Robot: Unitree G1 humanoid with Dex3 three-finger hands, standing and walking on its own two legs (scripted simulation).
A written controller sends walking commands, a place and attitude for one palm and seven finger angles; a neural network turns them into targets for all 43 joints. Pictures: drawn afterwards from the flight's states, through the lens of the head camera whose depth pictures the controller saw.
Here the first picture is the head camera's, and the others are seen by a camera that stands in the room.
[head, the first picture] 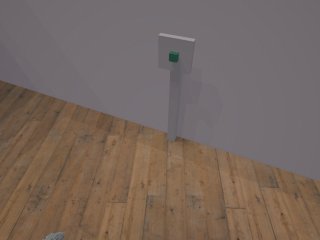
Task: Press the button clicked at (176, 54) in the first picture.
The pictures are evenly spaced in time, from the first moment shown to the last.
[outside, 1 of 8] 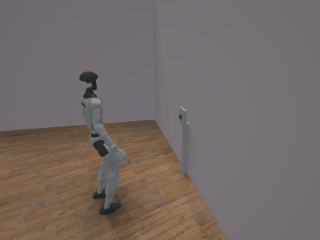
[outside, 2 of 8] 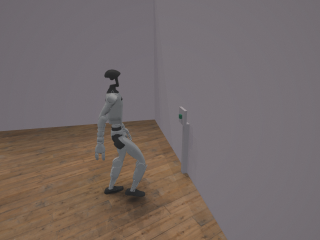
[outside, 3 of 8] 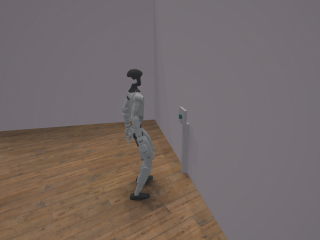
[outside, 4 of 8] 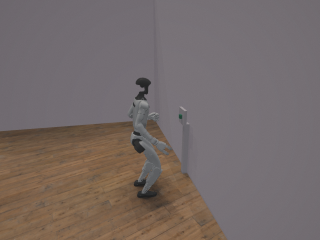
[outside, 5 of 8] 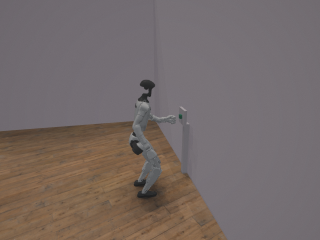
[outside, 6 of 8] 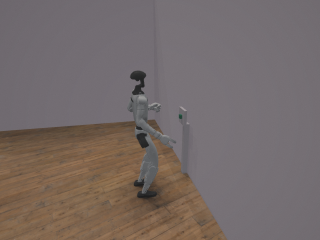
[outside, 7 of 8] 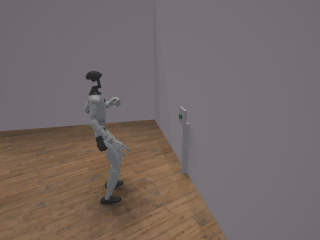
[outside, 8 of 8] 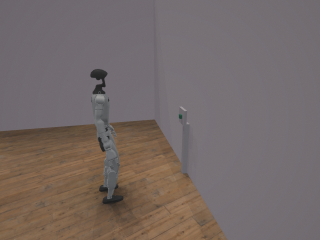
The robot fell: no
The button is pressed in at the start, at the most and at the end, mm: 0 11 0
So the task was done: no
